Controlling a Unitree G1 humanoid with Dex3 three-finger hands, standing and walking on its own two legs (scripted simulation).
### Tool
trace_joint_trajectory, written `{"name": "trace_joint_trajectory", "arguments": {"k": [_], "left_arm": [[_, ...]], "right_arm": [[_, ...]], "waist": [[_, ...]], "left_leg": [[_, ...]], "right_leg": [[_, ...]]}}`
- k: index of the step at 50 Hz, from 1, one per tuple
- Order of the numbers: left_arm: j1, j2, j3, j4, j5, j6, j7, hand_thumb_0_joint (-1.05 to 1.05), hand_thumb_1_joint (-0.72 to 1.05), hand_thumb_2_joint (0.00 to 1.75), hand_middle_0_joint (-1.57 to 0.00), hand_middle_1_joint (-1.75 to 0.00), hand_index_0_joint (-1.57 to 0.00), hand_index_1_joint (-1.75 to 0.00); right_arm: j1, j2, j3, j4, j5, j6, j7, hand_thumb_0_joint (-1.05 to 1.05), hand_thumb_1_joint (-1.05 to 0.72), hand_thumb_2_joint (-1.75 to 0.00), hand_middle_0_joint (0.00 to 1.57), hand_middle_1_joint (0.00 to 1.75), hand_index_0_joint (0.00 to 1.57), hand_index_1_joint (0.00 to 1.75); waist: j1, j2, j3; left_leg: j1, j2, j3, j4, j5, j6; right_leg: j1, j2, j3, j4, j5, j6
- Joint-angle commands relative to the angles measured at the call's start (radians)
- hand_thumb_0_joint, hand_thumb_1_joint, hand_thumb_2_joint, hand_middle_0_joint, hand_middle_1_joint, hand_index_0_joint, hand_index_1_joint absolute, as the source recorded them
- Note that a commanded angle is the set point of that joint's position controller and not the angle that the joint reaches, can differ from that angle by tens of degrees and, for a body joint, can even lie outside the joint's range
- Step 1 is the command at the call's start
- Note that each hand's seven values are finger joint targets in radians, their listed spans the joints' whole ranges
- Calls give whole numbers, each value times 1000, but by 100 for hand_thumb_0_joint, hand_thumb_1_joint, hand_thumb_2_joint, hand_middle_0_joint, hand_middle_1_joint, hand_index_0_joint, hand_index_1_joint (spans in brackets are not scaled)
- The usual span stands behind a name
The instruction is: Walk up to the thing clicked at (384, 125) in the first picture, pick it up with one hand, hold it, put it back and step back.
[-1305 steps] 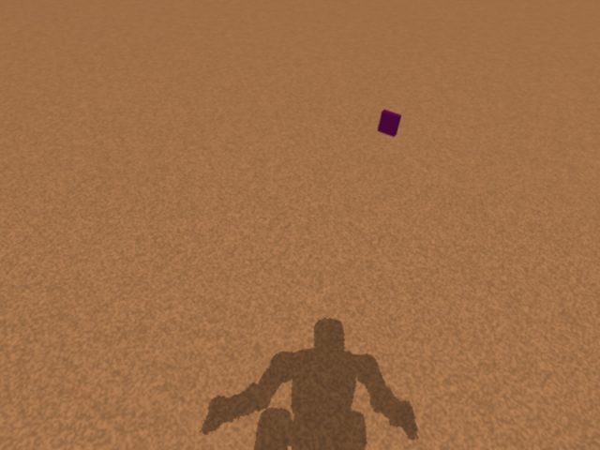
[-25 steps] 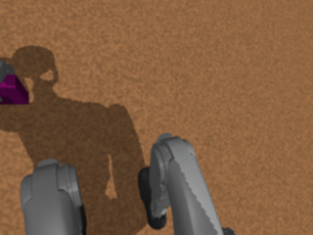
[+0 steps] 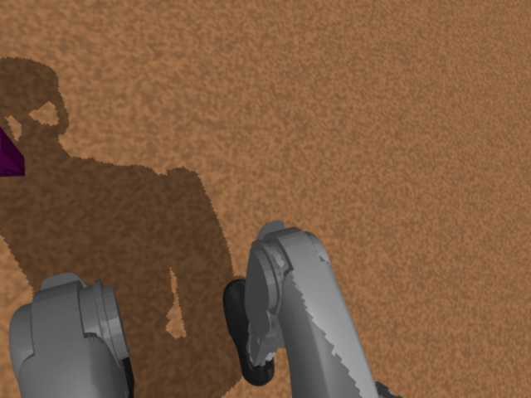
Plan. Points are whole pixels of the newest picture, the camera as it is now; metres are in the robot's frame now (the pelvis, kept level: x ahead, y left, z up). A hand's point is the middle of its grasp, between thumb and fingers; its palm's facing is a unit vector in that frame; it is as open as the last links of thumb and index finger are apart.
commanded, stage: rest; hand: left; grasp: from above
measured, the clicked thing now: out of the picture +0.50 +0.29 -0.24
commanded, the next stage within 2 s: open in 0.40 s
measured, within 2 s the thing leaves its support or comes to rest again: neither
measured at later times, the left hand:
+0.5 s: hand out of the picture +0.49 +0.29 -0.21, palm faces -0.48 -0.04 -0.87, open 6.7 cm
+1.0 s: hand out of the picture +0.49 +0.29 -0.21, palm faces -0.47 -0.03 -0.88, open 9.2 cm
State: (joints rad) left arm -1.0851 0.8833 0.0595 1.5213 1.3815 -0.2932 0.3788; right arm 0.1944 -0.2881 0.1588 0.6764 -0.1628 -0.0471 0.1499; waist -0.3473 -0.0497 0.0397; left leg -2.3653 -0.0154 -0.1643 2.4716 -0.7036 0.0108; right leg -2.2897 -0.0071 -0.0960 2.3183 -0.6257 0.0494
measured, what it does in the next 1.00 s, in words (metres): stands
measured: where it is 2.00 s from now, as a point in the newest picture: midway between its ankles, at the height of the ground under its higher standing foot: (190, 380)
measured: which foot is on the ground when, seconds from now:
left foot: down 0.00-1.00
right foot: down 0.00-1.00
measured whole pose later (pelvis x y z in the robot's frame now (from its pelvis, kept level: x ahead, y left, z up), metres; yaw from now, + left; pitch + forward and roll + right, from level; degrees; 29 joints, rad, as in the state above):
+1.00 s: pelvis +0.00 +0.00 +0.00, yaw -2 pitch +32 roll -13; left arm -1.11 0.96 0.05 1.57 1.38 -0.27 0.42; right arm 0.19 -0.31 0.22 0.64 -0.19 -0.08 0.16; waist -0.38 -0.07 0.08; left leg -2.37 -0.01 -0.20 2.50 -0.71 0.01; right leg -2.28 0.01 -0.13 2.32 -0.62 0.05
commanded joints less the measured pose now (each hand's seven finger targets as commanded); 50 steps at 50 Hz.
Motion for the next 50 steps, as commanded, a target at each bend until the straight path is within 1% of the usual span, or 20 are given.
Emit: {"name": "trace_joint_trajectory", "arguments": {"k": [1, 2, 4, 8, 9, 10, 12, 14, 15, 25, 28, 29, 31, 34, 37, 44, 46, 48, 49, 50], "left_arm": [[-363, 258, 42, -163, -16, 0, 59, 0, 81, 48, -112, -43, -114, -41], [-348, 237, 30, -133, -14, 5, 59, 0, 82, 47, -113, -41, -115, -39], [-357, 288, 66, -176, -15, -4, 66, 0, 85, 47, -114, -43, -117, -40], [-351, 230, 28, -130, -19, -2, 60, 0, 83, 45, -112, -42, -115, -39], [-336, 267, 53, -117, -15, -1, 64, 0, 83, 46, -112, -43, -115, -40], [-335, 230, 11, -106, -12, 0, 59, 0, 84, 45, -113, -41, -116, -38], [-336, 264, 35, -95, -14, -1, 65, 0, 84, 46, -113, -42, -116, -39], [-323, 229, 9, -70, -19, -1, 66, 0, 83, 43, -113, -40, -116, -37], [-337, 250, 16, -84, -15, -5, 68, 0, 85, 44, -115, -40, -117, -37], [-335, 252, 0, -11, -9, -11, 72, 0, 83, 41, -113, -39, -116, -36], [-341, 257, -9, -21, -10, -16, 72, 0, 59, 39, -91, -43, -95, -40], [-358, 286, 9, -38, -8, -22, 80, 0, 51, 39, -87, -44, -90, -40], [-342, 261, -9, -22, -15, -19, 78, 0, 39, 40, -79, -45, -82, -42], [-341, 277, -5, -42, -11, -18, 84, 0, 28, 47, -71, -50, -73, -48], [-347, 298, 16, -54, -9, -11, 92, 0, 22, 51, -68, -51, -70, -50], [-329, 291, 12, -96, -18, 16, 86, 0, 12, 64, -62, -59, -62, -59], [-307, 271, 6, -53, -24, 26, 78, 0, 10, 63, -57, -63, -58, -62], [-324, 279, 3, -102, -30, 23, 72, 0, 6, 66, -56, -63, -56, -63], [-308, 287, 15, -79, -28, 26, 69, 0, 6, 65, -54, -65, -55, -64], [-297, 261, -2, -72, -36, 26, 62, 0, 3, 65, -52, -66, -53, -65]], "right_arm": [[232, -309, -90, -3, -13, -9, -15, 0, -91, -90, 20, 30, 20, 30], [238, -313, -88, 9, -15, -11, -15, 0, -91, -90, 20, 30, 20, 30], [224, -325, -91, -17, -17, -16, -13, 0, -91, -90, 20, 30, 20, 30], [219, -315, -83, -22, -19, -21, -7, 0, -91, -90, 20, 30, 20, 30], [230, -324, -85, -12, -21, -20, -9, 0, -91, -90, 20, 30, 20, 30], [232, -313, -77, -8, -20, -22, -6, 0, -91, -90, 20, 30, 20, 30], [220, -326, -78, -23, -20, -25, -6, 0, -91, -90, 20, 30, 20, 30], [226, -316, -70, -4, -22, -24, -6, 0, -91, -90, 20, 30, 20, 30], [221, -321, -70, -15, -24, -25, -6, 0, -91, -90, 20, 30, 20, 30], [209, -340, -48, -29, -29, -36, -9, 0, -91, -90, 20, 30, 20, 30], [204, -331, -43, -30, -32, -38, -8, 0, -90, -90, 20, 30, 20, 30], [209, -337, -40, -31, -36, -37, -11, 0, -90, -90, 20, 30, 20, 30], [203, -332, -40, -27, -32, -38, -12, 0, -90, -90, 20, 30, 20, 30], [211, -331, -38, -29, -31, -41, -13, 0, -91, -90, 20, 30, 20, 30], [201, -338, -40, -41, -34, -42, -15, 0, -90, -90, 20, 30, 20, 30], [209, -330, -41, -27, -30, -38, -11, 0, -90, -90, 20, 30, 20, 30], [212, -334, -40, -32, -30, -39, -10, 0, -91, -90, 20, 30, 20, 30], [202, -335, -42, -29, -25, -33, -11, 0, -90, -90, 20, 30, 20, 30], [211, -341, -42, -43, -27, -34, -11, 0, -90, -90, 20, 30, 20, 30], [207, -330, -40, -38, -24, -32, -9, 0, -90, -90, 20, 30, 20, 30]], "waist": [[-35, 461, -675], [-36, 457, -654], [-30, 488, -680], [-53, 458, -643], [-51, 450, -643], [-46, 453, -624], [-53, 430, -628], [-50, 440, -609], [-57, 434, -642], [-83, 407, -564], [-77, 412, -546], [-72, 413, -571], [-67, 409, -562], [-67, 444, -585], [-71, 434, -584], [-51, 481, -639], [-66, 463, -587], [-52, 476, -630], [-65, 472, -623], [-54, 454, -613]], "left_leg": [[566, 6, 88, -253, 251, -2], [569, 4, 85, -248, 250, -5], [578, 8, 77, -256, 252, -8], [544, 10, 74, -253, 222, -3], [535, 9, 74, -250, 223, -1], [523, 8, 78, -252, 210, 0], [524, 10, 71, -251, 206, 2], [521, 8, 72, -254, 207, 0], [531, 11, 70, -250, 218, 2], [508, 13, 57, -238, 208, 1], [485, 13, 61, -246, 160, 5], [484, 13, 57, -252, 161, 4], [485, 15, 54, -251, 154, 3], [522, 16, 51, -250, 179, -2], [515, 16, 54, -240, 187, -1], [544, 17, 58, -252, 235, -5], [519, 15, 60, -244, 232, -4], [540, 18, 55, -246, 236, -6], [535, 16, 59, -240, 256, -5], [511, 16, 58, -249, 235, -3]], "right_leg": [[347, 41, -106, -189, 217, -89], [324, 39, -106, -186, 210, -92], [338, 39, -111, -180, 209, -93], [332, 45, -116, -183, 193, -90], [342, 44, -117, -186, 201, -87], [334, 46, -115, -185, 186, -88], [338, 46, -119, -187, 187, -84], [336, 47, -119, -186, 191, -83], [363, 50, -120, -188, 202, -81], [330, 51, -129, -188, 192, -82], [337, 54, -125, -197, 157, -80], [354, 54, -131, -201, 158, -78], [333, 55, -131, -193, 153, -80], [339, 56, -128, -184, 174, -83], [339, 54, -131, -189, 180, -83], [370, 56, -128, -180, 223, -82], [353, 52, -129, -183, 218, -84], [359, 55, -128, -182, 220, -88], [377, 53, -129, -183, 238, -86], [381, 55, -128, -183, 220, -87]]}}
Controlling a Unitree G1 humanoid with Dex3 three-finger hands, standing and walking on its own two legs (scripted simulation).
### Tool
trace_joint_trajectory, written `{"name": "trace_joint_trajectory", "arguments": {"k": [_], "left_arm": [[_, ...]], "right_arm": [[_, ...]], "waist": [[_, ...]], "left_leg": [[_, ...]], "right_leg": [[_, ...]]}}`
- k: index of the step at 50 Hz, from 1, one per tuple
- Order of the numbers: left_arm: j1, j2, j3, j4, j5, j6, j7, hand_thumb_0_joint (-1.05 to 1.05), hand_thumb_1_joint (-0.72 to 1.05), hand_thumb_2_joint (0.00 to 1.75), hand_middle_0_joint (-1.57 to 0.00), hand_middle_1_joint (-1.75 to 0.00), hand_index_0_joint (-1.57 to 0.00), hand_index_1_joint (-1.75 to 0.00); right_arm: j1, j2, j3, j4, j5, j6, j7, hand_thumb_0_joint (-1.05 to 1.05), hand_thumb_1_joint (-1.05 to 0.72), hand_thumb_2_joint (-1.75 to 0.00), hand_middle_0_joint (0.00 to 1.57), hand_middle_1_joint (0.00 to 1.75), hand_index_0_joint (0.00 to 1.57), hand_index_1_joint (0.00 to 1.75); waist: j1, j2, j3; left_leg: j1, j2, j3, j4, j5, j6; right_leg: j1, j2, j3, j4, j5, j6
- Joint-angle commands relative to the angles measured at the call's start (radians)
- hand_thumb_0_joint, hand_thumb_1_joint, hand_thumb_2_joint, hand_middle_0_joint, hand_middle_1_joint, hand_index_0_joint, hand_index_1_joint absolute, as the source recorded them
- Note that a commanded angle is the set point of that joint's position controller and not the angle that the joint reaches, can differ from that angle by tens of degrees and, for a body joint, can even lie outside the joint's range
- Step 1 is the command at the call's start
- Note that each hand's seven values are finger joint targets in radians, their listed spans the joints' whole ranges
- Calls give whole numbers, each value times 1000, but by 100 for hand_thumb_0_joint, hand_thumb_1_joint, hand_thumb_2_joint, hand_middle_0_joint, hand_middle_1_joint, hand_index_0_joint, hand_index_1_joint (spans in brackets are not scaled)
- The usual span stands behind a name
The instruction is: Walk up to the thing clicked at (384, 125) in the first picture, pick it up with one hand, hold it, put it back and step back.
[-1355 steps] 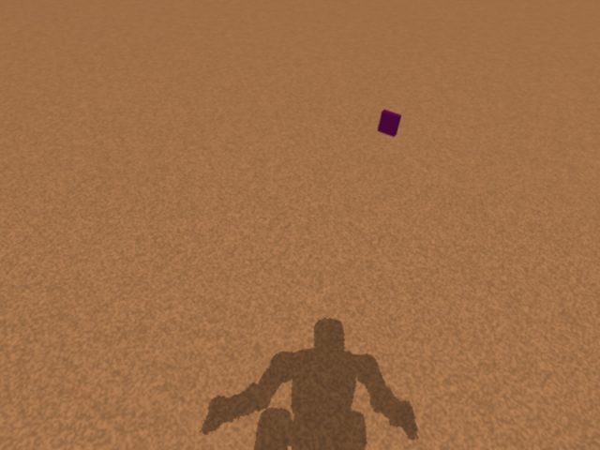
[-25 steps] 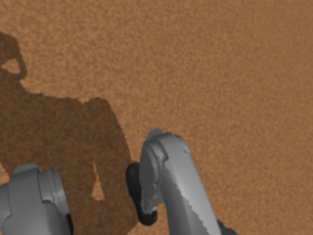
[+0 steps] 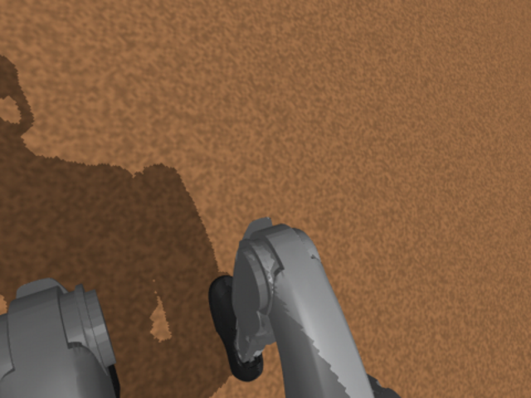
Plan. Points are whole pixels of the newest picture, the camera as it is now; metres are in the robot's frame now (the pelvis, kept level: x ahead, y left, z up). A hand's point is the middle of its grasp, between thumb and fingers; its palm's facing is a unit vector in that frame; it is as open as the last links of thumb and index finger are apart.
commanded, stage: open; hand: left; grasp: from above
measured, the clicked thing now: out of the picture +0.49 +0.31 -0.25
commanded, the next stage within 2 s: withdraw in 0.26 s
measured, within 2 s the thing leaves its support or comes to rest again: neither
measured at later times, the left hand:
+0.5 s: hand out of the picture +0.48 +0.31 -0.21, palm faces -0.45 -0.06 -0.89, open 11.1 cm
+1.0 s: hand out of the picture +0.48 +0.33 -0.03, palm faces -0.49 -0.11 -0.87, open 11.8 cm
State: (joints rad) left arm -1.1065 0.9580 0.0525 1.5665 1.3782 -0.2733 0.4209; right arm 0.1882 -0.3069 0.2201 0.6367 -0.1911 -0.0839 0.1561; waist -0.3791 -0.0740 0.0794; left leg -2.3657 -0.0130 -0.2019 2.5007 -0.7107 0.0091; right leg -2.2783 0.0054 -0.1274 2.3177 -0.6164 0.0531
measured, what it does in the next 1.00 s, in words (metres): rises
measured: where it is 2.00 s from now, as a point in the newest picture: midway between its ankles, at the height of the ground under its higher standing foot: (178, 381)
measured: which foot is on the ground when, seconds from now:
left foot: down 0.00-1.00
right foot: down 0.00-1.00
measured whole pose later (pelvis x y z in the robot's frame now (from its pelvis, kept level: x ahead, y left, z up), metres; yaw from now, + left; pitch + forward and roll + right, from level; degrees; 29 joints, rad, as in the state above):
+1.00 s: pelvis -0.01 +0.00 +0.08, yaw +5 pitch +36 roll -8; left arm -1.06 0.78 0.00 1.26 1.15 -0.10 0.04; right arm 0.20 -0.30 0.10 0.60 -0.07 0.05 0.10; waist -0.26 0.04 -0.09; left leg -2.18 -0.01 -0.11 2.22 -0.67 0.01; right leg -2.13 -0.01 -0.06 2.11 -0.61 0.04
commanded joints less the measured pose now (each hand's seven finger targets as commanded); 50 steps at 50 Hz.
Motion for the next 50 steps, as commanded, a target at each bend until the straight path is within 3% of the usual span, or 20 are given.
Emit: {"name": "trace_joint_trajectory", "arguments": {"k": [1, 2, 4, 8, 12, 13, 16, 18, 20, 22, 25, 27, 31, 33, 35, 39, 43, 44, 45, 50], "left_arm": [[-279, 189, 8, -121, -29, 7, 17, 0, 1, 67, -52, -66, -52, -66], [-276, 222, 34, -132, -31, 5, 17, 0, 3, 69, -53, -67, -53, -66], [-287, 195, 16, -133, -32, 1, 8, 0, 2, 71, -51, -69, -52, -69], [-274, 219, 39, -137, -20, -7, 8, 0, 0, 75, -49, -74, -49, -73], [-288, 193, 12, -156, -17, -13, 4, 0, -4, 79, -45, -79, -46, -78], [-277, 223, 46, -124, -15, -11, 12, 0, -3, 81, -45, -80, -46, -79], [-274, 214, 43, -118, -6, -13, 12, 0, -5, 84, -44, -82, -44, -82], [-300, 223, 42, -164, -8, -17, 14, 0, -4, 86, -44, -84, -44, -83], [-277, 235, 56, -131, -7, -14, 17, 0, -20, 73, -37, -72, -37, -72], [-334, 240, 47, -215, 1, -16, 21, 0, -21, 74, -37, -73, -37, -72], [-320, 276, 102, -310, -12, 0, 31, 0, -22, 75, -36, -73, -36, -73], [-323, 200, 56, -342, -35, 27, 25, 0, -24, 76, -34, -73, -34, -74], [-324, 178, 73, -396, -94, 118, 10, 0, -27, 78, -32, -75, -32, -75], [-357, 110, 40, -437, -134, 162, -20, 0, -25, 77, -33, -74, -33, -74], [-353, 95, 18, -462, -157, 204, -63, 0, -26, 78, -34, -73, -33, -74], [-306, 0, -46, -418, -219, 251, -190, 0, -23, 76, -38, -69, -36, -71], [-227, 15, -44, -386, -241, 235, -313, 0, -14, 69, -46, -61, -44, -63], [-186, 40, -11, -369, -241, 226, -333, 0, -10, 67, -48, -59, -47, -60], [-233, 0, -48, -411, -248, 205, -357, 0, -9, 66, -49, -58, -47, -59], [-245, 43, -28, -455, -236, 116, -379, 0, -7, 64, -51, -54, -50, -56]], "right_arm": [[212, -313, -102, 4, 3, 6, -15, 0, -91, -90, 20, 30, 20, 30], [214, -320, -105, -5, 4, 8, -16, 0, -90, -90, 20, 30, 20, 30], [205, -324, -103, -10, 3, 9, -18, 0, -90, -90, 20, 30, 20, 30], [210, -326, -106, -15, 1, 16, -18, 0, -90, -90, 20, 30, 20, 30], [192, -314, -99, -26, 3, 15, -15, 0, -90, -90, 20, 30, 20, 30], [211, -330, -106, -15, -1, 18, -17, 0, -90, -90, 20, 30, 20, 30], [212, -332, -105, -20, -3, 18, -18, 0, -90, -90, 20, 30, 20, 30], [208, -330, -105, -18, -2, 20, -18, 0, -90, -90, 20, 30, 20, 30], [208, -333, -106, -21, -4, 20, -18, 0, -91, -90, 20, 30, 20, 30], [203, -325, -106, -30, -2, 20, -16, 0, -91, -90, 20, 30, 20, 30], [215, -328, -133, -33, 2, 19, -14, 0, -91, -90, 20, 30, 20, 30], [209, -301, -145, -16, 12, 17, -7, 0, -91, -90, 20, 30, 20, 30], [231, -288, -184, -4, 38, 24, 3, 0, -91, -90, 20, 30, 20, 30], [246, -273, -194, 5, 52, 38, 9, 0, -91, -90, 20, 30, 20, 30], [247, -269, -211, 15, 73, 60, 3, 0, -91, -91, 20, 30, 20, 30], [250, -247, -224, 22, 102, 102, -19, 0, -91, -91, 20, 30, 20, 30], [231, -240, -219, -20, 108, 132, -50, 0, -91, -91, 20, 30, 20, 30], [240, -249, -223, -24, 110, 138, -58, 0, -91, -90, 20, 30, 20, 30], [226, -238, -214, -40, 113, 141, -61, 0, -91, -90, 20, 30, 20, 30], [220, -229, -202, -45, 119, 147, -89, 0, -91, -90, 20, 30, 20, 30]], "waist": [[-28, 467, -637], [-27, 468, -656], [-28, 481, -638], [-24, 486, -651], [-26, 489, -655], [-36, 480, -634], [-41, 456, -608], [-29, 508, -665], [-30, 494, -640], [-24, 560, -687], [9, 621, -764], [27, 633, -801], [57, 626, -864], [55, 633, -896], [73, 587, -938], [55, 451, -828], [67, 292, -721], [71, 242, -713], [66, 242, -702], [95, 275, -720]], "left_leg": [[503, 12, 98, -275, 230, 0], [512, 14, 100, -276, 244, 1], [524, 14, 90, -275, 239, -5], [539, 14, 87, -285, 227, -7], [539, 14, 97, -279, 230, -2], [535, 13, 89, -279, 233, -5], [516, 11, 93, -265, 233, -1], [563, 14, 89, -280, 252, -8], [548, 13, 88, -275, 245, -7], [588, 13, 88, -291, 251, -12], [650, 14, 90, -308, 272, -20], [658, 13, 101, -320, 263, -16], [680, 9, 124, -364, 282, -9], [710, 10, 126, -408, 284, -10], [727, 9, 134, -439, 282, -1], [648, 3, 142, -480, 222, 12], [535, -7, 164, -485, 209, 25], [517, -10, 164, -486, 213, 28], [497, -13, 167, -491, 193, 27], [557, -14, 163, -514, 175, 15]], "right_leg": [[362, 43, -97, -188, 202, -90], [382, 43, -96, -191, 213, -87], [346, 40, -99, -186, 201, -95], [346, 39, -103, -185, 192, -93], [358, 44, -96, -190, 196, -91], [340, 39, -102, -187, 197, -92], [333, 40, -100, -194, 195, -94], [346, 41, -101, -187, 207, -94], [335, 38, -103, -184, 201, -94], [336, 38, -97, -174, 208, -97], [335, 30, -93, -167, 219, -100], [316, 32, -82, -173, 218, -102], [334, 26, -61, -203, 244, -99], [354, 29, -54, -226, 244, -102], [391, 35, -40, -262, 240, -104], [422, 33, -15, -337, 195, -103], [514, 28, 9, -412, 158, -106], [531, 24, 12, -424, 160, -103], [522, 22, 17, -433, 135, -106], [494, 12, 18, -435, 94, -110]]}}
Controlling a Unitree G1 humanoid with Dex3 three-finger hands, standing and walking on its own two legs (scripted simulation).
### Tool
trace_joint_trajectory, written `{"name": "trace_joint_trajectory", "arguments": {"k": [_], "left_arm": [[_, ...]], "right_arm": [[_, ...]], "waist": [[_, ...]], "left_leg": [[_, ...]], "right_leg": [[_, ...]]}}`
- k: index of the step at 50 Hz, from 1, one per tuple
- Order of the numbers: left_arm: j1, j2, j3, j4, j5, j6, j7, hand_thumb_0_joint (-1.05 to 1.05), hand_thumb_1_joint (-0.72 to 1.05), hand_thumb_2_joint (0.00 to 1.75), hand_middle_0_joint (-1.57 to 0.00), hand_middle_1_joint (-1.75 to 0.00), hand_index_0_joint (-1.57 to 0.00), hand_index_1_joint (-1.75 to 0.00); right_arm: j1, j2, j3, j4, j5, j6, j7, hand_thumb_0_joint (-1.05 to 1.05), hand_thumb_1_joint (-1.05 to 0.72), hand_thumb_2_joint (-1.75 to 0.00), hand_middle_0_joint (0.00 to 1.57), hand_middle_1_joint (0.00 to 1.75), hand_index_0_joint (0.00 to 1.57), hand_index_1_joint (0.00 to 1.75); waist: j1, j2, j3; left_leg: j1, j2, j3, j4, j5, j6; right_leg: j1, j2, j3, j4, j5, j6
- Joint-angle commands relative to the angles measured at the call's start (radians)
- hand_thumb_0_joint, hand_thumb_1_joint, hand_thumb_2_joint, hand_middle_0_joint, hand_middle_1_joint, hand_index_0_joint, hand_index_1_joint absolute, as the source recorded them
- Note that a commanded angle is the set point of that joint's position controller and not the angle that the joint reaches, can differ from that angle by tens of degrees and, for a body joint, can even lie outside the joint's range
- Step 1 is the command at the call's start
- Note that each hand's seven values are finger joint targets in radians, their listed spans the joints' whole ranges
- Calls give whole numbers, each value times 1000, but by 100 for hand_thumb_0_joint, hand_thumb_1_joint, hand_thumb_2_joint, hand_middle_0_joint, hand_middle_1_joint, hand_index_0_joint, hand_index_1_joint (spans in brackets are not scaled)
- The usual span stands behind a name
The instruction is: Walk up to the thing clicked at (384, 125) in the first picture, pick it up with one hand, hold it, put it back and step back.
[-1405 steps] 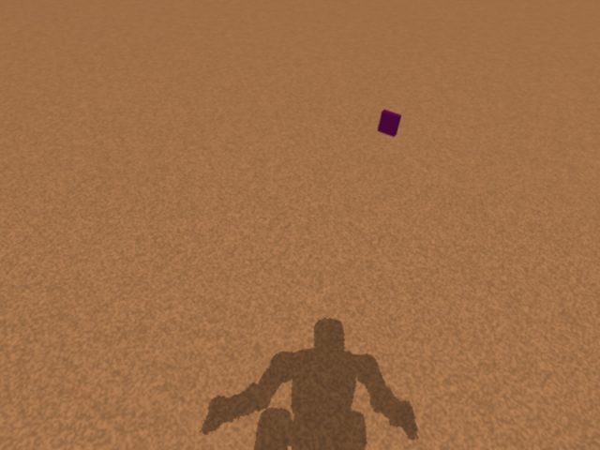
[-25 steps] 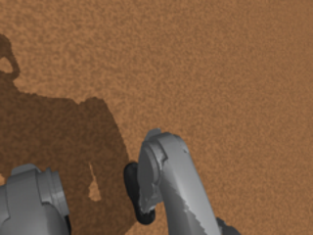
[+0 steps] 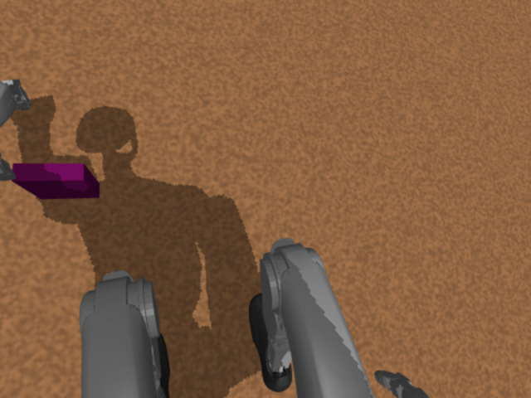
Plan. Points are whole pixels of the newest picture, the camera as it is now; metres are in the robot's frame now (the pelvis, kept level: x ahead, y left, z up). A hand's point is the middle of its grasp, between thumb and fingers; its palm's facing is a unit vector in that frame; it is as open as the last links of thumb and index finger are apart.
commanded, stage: withdraw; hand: left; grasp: from above
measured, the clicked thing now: (61, 182) +0.52 +0.27 -0.32
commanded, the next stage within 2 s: home in 0.38 s
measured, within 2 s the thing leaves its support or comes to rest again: neither
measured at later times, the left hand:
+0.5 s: hand (25, 151) +0.53 +0.28 -0.19, palm faces -0.34 -0.04 -0.94, open 11.3 cm
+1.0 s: hand out of the picture +0.40 +0.28 -0.02, palm faces -0.32 -0.51 -0.80, open 8.6 cm
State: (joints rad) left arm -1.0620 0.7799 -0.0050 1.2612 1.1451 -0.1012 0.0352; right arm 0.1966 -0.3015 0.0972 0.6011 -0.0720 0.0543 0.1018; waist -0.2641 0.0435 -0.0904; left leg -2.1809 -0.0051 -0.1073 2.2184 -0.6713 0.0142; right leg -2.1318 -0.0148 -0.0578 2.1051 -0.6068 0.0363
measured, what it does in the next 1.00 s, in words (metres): rises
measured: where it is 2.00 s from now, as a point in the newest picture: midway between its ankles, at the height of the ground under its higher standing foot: (217, 380)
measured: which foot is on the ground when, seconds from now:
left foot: down 0.00-1.00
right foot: down 0.00-1.00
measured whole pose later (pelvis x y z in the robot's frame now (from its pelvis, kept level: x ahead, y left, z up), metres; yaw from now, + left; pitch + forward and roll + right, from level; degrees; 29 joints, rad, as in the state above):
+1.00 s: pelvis +0.01 +0.00 +0.08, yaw +2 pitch +35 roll -7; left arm -0.49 0.55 0.06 0.62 0.67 0.05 0.00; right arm 0.17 -0.29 -0.02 0.60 0.01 0.08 0.06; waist -0.11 0.04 -0.19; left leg -1.92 0.00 -0.09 1.98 -0.67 0.02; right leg -1.87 -0.02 -0.05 1.88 -0.61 0.04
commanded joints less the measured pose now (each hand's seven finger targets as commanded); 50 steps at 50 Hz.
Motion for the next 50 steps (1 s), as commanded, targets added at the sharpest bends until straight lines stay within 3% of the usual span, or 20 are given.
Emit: {"name": "trace_joint_trajectory", "arguments": {"k": [1, 4, 8, 10, 15, 18, 21, 24, 25, 26, 27, 28, 29, 33, 34, 35, 38, 40, 43, 50], "left_arm": [[-296, 206, 20, -142, 2, -71, 13, 0, -6, 63, -52, -53, -51, -55], [-325, 185, 9, -106, 12, -107, 69, 0, -7, 63, -51, -54, -50, -56], [-392, 138, -22, -20, 49, -125, 173, 0, -4, 61, -52, -53, -51, -54], [-424, 154, -21, 24, 65, -127, 218, 0, -4, 61, -53, -52, -52, -53], [-536, 267, 44, 46, 124, -119, 315, 0, -6, 62, -51, -56, -50, -56], [-534, 327, 100, 68, 146, -94, 361, 0, -10, 65, -46, -61, -46, -61], [-518, 349, 132, 7, 144, -55, 379, 0, -5, 76, -35, -68, -35, -70], [-455, 345, 142, -62, 110, 2, 355, 0, -13, 70, -41, -65, -41, -65], [-438, 323, 129, -69, 90, 19, 334, 0, -5, 78, -33, -65, -33, -67], [-425, 331, 139, -104, 69, 33, 314, 0, -13, 71, -40, -66, -39, -66], [-407, 317, 132, -73, 54, 47, 290, 0, -5, 79, -32, -65, -31, -67], [-372, 286, 116, -68, 25, 56, 257, 0, -13, 71, -40, -66, -39, -66], [-370, 251, 91, -79, 14, 58, 223, 0, -5, 79, -32, -62, -31, -64], [-234, 232, 104, -189, -55, 55, 106, 0, 9, 80, -21, -47, -19, -48], [-188, 260, 147, -246, -80, 52, 83, 0, 17, 84, -21, -47, -20, -48], [-142, 180, 103, -281, -116, 49, 53, 0, 25, 81, -20, -42, -19, -43], [-8, 197, 155, -472, -221, 37, -4, 0, 49, 79, -19, -32, -18, -33], [40, 154, 158, -652, -298, 43, -21, 0, 60, 75, -17, -27, -17, -27], [169, 80, 162, -731, -409, 83, -17, 0, 78, 83, -19, -28, -19, -28], [368, -81, 100, -913, -586, 184, 4, 0, 90, 90, -20, -30, -20, -30]], "right_arm": [[210, -227, -76, -12, -2, 10, -37, 0, -91, -90, 20, 30, 20, 30], [201, -217, -66, 1, -7, 8, -38, 0, -91, -90, 20, 30, 20, 30], [203, -223, -60, 41, -20, -9, -31, 0, -91, -90, 20, 30, 20, 30], [201, -227, -58, 53, -29, -19, -29, 0, -91, -90, 20, 30, 20, 30], [216, -243, -51, 66, -52, -54, -17, 0, -91, -90, 20, 30, 20, 30], [214, -251, -53, 62, -61, -69, -13, 0, -90, -90, 20, 30, 20, 30], [229, -257, -67, 52, -57, -83, -8, 0, -88, -89, 20, 30, 20, 30], [252, -245, -79, 44, -41, -77, 1, 0, -91, -90, 20, 30, 20, 30], [255, -235, -82, 50, -36, -73, 4, 0, -89, -89, 20, 30, 20, 30], [262, -239, -92, 52, -28, -66, 4, 0, -90, -90, 20, 30, 20, 30], [267, -239, -96, 56, -23, -59, 3, 0, -89, -90, 20, 30, 20, 30], [263, -232, -101, 60, -17, -51, 2, 0, -90, -90, 20, 30, 20, 30], [265, -226, -100, 61, -16, -44, 3, 0, -89, -90, 20, 30, 20, 30], [274, -245, -127, 33, 1, -21, -5, 0, -89, -90, 20, 30, 20, 30], [268, -251, -139, 0, 5, -15, -5, 0, -89, -90, 20, 30, 20, 30], [272, -244, -141, 0, 11, -10, -4, 0, -89, -90, 20, 30, 20, 30], [236, -244, -163, -45, 28, 2, -6, 0, -90, -90, 20, 30, 20, 30], [221, -215, -167, -56, 39, 13, -9, 0, -90, -90, 20, 30, 20, 30], [160, -186, -174, -68, 63, 16, -28, 0, -90, -90, 20, 30, 20, 30], [73, -151, -180, -80, 90, -23, -70, 0, -90, -90, 20, 30, 20, 30]], "waist": [[-17, 173, -566], [-22, 209, -573], [-59, 257, -556], [-69, 241, -551], [-77, 336, -611], [-61, 381, -655], [-44, 421, -766], [-19, 437, -864], [-20, 419, -853], [-12, 414, -868], [-24, 382, -820], [-18, 355, -770], [-39, 334, -745], [16, 281, -737], [33, 268, -769], [42, 265, -752], [95, 260, -815], [115, 256, -854], [124, 203, -763], [141, 158, -664]], "left_leg": [[391, -19, 70, -234, 138, 8], [398, -19, 71, -242, 118, 9], [421, -16, 55, -227, 99, 7], [397, -21, 58, -206, 78, 12], [438, -24, 57, -174, 90, 1], [455, -26, 62, -171, 94, -2], [505, -21, 67, -166, 126, 0], [526, -19, 85, -173, 210, 4], [526, -17, 87, -178, 227, 4], [518, -18, 86, -189, 232, 6], [498, -17, 74, -200, 216, 7], [481, -15, 73, -211, 203, 10], [467, -14, 67, -213, 183, 11], [486, -19, 72, -234, 246, 6], [519, -16, 69, -253, 270, 5], [530, -19, 66, -269, 268, 1], [626, -14, 44, -329, 290, -3], [672, -11, 39, -380, 282, 0], [671, -4, 18, -471, 169, 10], [827, 16, 11, -650, 77, 9]], "right_leg": [[345, 35, -52, -214, 90, -92], [325, 34, -53, -193, 93, -83], [248, 37, -70, -147, 103, -82], [237, 41, -73, -138, 84, -80], [205, 35, -85, -83, 91, -80], [192, 29, -88, -62, 98, -79], [221, 27, -85, -56, 129, -81], [317, 31, -76, -71, 201, -82], [328, 34, -74, -75, 215, -83], [344, 34, -73, -86, 219, -80], [322, 33, -74, -91, 206, -80], [312, 35, -72, -104, 189, -81], [308, 39, -75, -114, 172, -81], [371, 30, -64, -169, 193, -92], [404, 29, -61, -181, 206, -90], [408, 24, -60, -203, 199, -95], [456, 24, -53, -239, 204, -93], [510, 25, -45, -278, 210, -87], [530, 25, -38, -346, 147, -74], [644, 25, -25, -501, 102, -64]]}}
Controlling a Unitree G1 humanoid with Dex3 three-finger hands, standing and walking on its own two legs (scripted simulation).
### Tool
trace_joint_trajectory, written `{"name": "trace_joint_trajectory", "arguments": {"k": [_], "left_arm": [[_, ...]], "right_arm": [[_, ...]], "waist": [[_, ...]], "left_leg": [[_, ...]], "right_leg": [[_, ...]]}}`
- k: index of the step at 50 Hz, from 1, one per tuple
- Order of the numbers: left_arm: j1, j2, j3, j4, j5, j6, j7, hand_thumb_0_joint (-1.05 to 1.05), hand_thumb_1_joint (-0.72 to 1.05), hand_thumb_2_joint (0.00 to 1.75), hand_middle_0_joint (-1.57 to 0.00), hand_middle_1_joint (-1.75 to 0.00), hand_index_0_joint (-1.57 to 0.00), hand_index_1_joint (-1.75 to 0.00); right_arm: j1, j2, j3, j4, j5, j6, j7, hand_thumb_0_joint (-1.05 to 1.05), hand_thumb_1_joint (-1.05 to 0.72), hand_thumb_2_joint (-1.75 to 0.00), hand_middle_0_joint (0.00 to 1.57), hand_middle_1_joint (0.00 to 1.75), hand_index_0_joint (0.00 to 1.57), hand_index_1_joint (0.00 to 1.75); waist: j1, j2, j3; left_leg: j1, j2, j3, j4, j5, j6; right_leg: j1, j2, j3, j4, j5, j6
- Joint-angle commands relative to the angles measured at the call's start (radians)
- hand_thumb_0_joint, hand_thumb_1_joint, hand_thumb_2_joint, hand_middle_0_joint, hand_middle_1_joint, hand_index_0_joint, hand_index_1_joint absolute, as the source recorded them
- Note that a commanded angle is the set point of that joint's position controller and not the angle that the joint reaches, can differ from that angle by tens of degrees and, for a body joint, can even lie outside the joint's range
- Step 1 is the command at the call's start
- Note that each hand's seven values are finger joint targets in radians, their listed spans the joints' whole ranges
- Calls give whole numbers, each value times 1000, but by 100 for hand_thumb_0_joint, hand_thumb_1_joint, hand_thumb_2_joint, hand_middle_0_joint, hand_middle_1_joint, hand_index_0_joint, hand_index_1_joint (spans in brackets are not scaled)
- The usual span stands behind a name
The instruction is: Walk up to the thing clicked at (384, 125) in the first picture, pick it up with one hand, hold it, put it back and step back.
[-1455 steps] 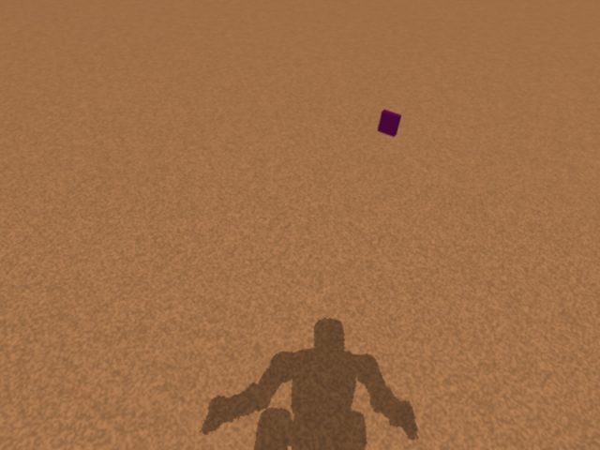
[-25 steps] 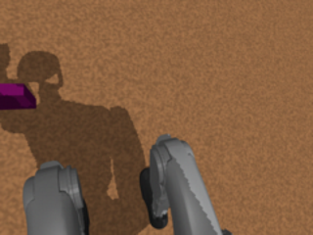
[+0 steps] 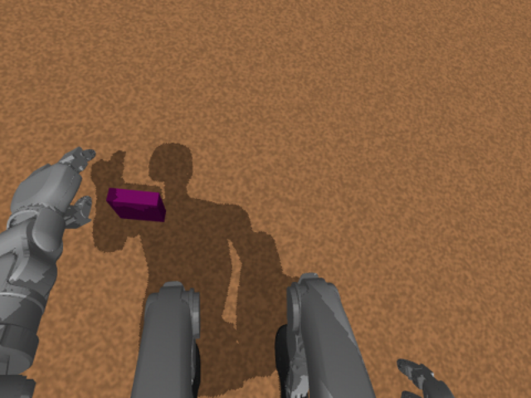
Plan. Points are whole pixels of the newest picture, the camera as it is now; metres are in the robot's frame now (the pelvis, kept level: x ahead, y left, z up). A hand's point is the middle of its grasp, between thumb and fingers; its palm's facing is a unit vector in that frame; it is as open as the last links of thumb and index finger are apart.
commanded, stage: home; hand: left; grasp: from above
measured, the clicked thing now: (138, 206) +0.52 +0.25 -0.40
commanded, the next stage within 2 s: none
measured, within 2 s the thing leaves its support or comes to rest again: neither
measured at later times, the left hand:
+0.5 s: hand (49, 286) +0.28 +0.20 +0.09, palm faces +0.02 -0.95 -0.33, open 7.4 cm
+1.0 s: hand out of the picture +0.23 +0.19 +0.20, palm faces +0.15 -0.97 -0.20, open 7.4 cm
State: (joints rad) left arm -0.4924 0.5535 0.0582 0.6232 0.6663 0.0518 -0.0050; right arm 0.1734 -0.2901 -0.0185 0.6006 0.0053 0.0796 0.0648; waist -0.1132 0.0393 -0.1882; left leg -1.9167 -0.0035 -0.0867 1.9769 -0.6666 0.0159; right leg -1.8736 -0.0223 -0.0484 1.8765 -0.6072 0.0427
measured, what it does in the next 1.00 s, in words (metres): rises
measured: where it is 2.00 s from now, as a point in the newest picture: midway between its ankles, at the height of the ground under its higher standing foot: (239, 396)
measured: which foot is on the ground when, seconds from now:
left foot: down 0.00-1.00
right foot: down 0.00-1.00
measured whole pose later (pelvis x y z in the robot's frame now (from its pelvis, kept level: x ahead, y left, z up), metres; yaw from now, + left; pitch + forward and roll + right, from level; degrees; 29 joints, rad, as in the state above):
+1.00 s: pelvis +0.09 -0.01 +0.24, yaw +5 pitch +11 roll -3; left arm 0.52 0.22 0.04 -0.14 -0.06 0.45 0.02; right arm 0.27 -0.22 0.04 0.51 0.02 -0.22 -0.18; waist -0.03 0.04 -0.18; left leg -0.70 0.02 -0.07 1.02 -0.51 -0.01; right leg -0.67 -0.02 -0.06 0.94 -0.46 0.02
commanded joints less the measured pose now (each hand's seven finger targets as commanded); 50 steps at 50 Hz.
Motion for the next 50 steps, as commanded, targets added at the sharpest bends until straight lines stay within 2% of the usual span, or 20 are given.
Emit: {"name": "trace_joint_trajectory", "arguments": {"k": [1, 2, 5, 7, 8, 10, 11, 12, 13, 16, 17, 21, 23, 26, 27, 28, 31, 37, 45, 50], "left_arm": [[-158, 114, 16, -286, -127, 45, 45, 0, 90, 90, -20, -30, -20, -30], [-152, 121, 25, -344, -155, 54, 51, 0, 90, 90, -20, -30, -20, -30], [-41, 63, 6, -369, -232, 89, 64, 0, 90, 90, -20, -30, -20, -30], [47, 27, 5, -365, -279, 114, 73, 0, 90, 90, -20, -30, -20, -30], [57, 28, 15, -421, -313, 122, 78, 0, 90, 90, -20, -30, -20, -30], [145, -9, 14, -421, -361, 146, 89, 0, 90, 90, -20, -30, -20, -30], [166, -8, 24, -458, -388, 155, 95, 0, 90, 90, -20, -30, -20, -30], [209, -38, 8, -445, -409, 165, 98, 0, 90, 90, -20, -30, -20, -30], [225, -32, 29, -485, -439, 172, 102, 0, 90, 90, -20, -30, -20, -30], [331, -71, 22, -553, -521, 198, 105, 0, 90, 90, -20, -30, -20, -30], [364, -72, 35, -563, -541, 207, 108, 0, 90, 90, -20, -30, -20, -30], [488, -134, 21, -627, -609, 245, 107, 0, 90, 90, -20, -30, -20, -30], [563, -143, 42, -665, -640, 269, 108, 0, 90, 90, -20, -30, -20, -30], [643, -182, 37, -740, -685, 300, 103, 0, 90, 90, -20, -30, -20, -30], [685, -187, 50, -750, -695, 310, 103, 0, 90, 90, -20, -30, -20, -30], [731, -205, 36, -773, -705, 321, 100, 0, 90, 90, -20, -30, -20, -30], [818, -218, 45, -847, -732, 344, 94, 0, 90, 90, -20, -30, -20, -30], [964, -238, 33, -931, -734, 362, 69, 0, 90, 90, -20, -30, -20, -30], [972, -238, 22, -948, -721, 353, 34, 0, 90, 90, -20, -30, -20, -30], [973, -230, 30, -946, -717, 343, 30, 0, 90, 90, -20, -30, -20, -30]], "right_arm": [[90, -156, -65, -83, 16, -59, -42, 0, -90, -90, 20, 30, 20, 30], [81, -154, -61, -88, 20, -71, -51, 0, -90, -90, 20, 30, 20, 30], [34, -138, -52, -94, 28, -108, -75, 0, -90, -90, 20, 30, 20, 30], [13, -128, -45, -95, 34, -131, -91, 0, -90, -90, 20, 30, 20, 30], [3, -128, -42, -104, 37, -141, -97, 0, -90, -90, 20, 30, 20, 30], [-13, -114, -33, -109, 40, -158, -111, 0, -90, -90, 20, 30, 20, 30], [-20, -109, -29, -114, 42, -165, -118, 0, -90, -90, 20, 30, 20, 30], [-20, -100, -23, -119, 41, -175, -123, 0, -90, -90, 20, 30, 20, 30], [-25, -99, -23, -128, 41, -183, -129, 0, -90, -90, 20, 30, 20, 30], [-30, -82, -14, -145, 38, -206, -144, 0, -90, -90, 20, 30, 20, 30], [-28, -76, -9, -153, 39, -212, -150, 0, -90, -90, 20, 30, 20, 30], [-5, -60, 6, -161, 34, -233, -180, 0, -90, -90, 20, 30, 20, 30], [14, -56, 13, -168, 35, -242, -196, 0, -90, -90, 20, 30, 20, 30], [26, -46, 24, -190, 34, -256, -216, 0, -90, -90, 20, 30, 20, 30], [37, -47, 25, -192, 31, -262, -223, 0, -90, -90, 20, 30, 20, 30], [44, -40, 27, -201, 32, -268, -230, 0, -90, -90, 20, 30, 20, 30], [60, -34, 27, -218, 29, -284, -245, 0, -90, -90, 20, 30, 20, 30], [64, -34, 19, -244, 23, -315, -263, 0, -90, -90, 20, 30, 20, 30], [63, -48, 5, -239, 10, -348, -261, 0, -90, -90, 20, 30, 20, 30], [57, -53, 1, -229, 3, -359, -255, 0, -90, -90, 20, 30, 20, 30]], "waist": [[-17, 161, -537], [-9, 168, -548], [-8, 134, -474], [-1, 131, -448], [8, 143, -459], [1, 104, -411], [15, 109, -414], [0, 88, -383], [13, 75, -395], [23, 83, -374], [27, 68, -370], [23, 72, -308], [37, 72, -293], [44, 66, -254], [47, 67, -244], [49, 59, -228], [55, 46, -200], [61, 18, -99], [51, -4, -54], [65, 11, -66]], "left_leg": [[584, 16, -4, -430, 72, 5], [614, 13, -8, -459, 58, 5], [669, 13, -14, -535, 22, 3], [725, 14, -17, -573, 59, -4], [760, 13, -25, -598, 68, -5], [794, 14, -26, -638, 87, -6], [824, 12, -19, -658, 95, -5], [827, 11, -14, -670, 110, -3], [856, 11, -15, -693, 117, -2], [938, 13, -14, -764, 146, -3], [961, 13, -9, -783, 151, -1], [1049, 18, -2, -866, 211, -5], [1100, 19, -7, -912, 260, -9], [1157, 17, -6, -976, 297, -10], [1180, 17, 1, -991, 323, -11], [1191, 11, 11, -1003, 341, -9], [1231, 4, 36, -1038, 389, -5], [1274, 1, 35, -1099, 411, -1], [1308, 4, 36, -1127, 425, -4], [1319, 0, 38, -1122, 449, -7]], "right_leg": [[402, 33, -33, -302, 98, -70], [434, 30, -29, -328, 92, -69], [496, 29, -20, -407, 69, -66], [527, 28, -15, -440, 87, -68], [556, 26, -12, -457, 98, -68], [604, 26, -6, -512, 108, -65], [647, 26, -1, -541, 113, -66], [675, 27, 1, -565, 125, -64], [709, 27, 4, -591, 128, -64], [798, 28, 6, -664, 154, -62], [837, 29, 8, -691, 157, -61], [929, 31, 7, -782, 206, -59], [992, 32, 2, -820, 242, -59], [1077, 35, -5, -885, 276, -56], [1103, 37, -7, -902, 295, -56], [1138, 37, -8, -929, 312, -55], [1218, 40, -10, -994, 352, -54], [1263, 45, -24, -1060, 367, -49], [1266, 46, -38, -1069, 361, -47], [1287, 41, -34, -1067, 384, -45]]}}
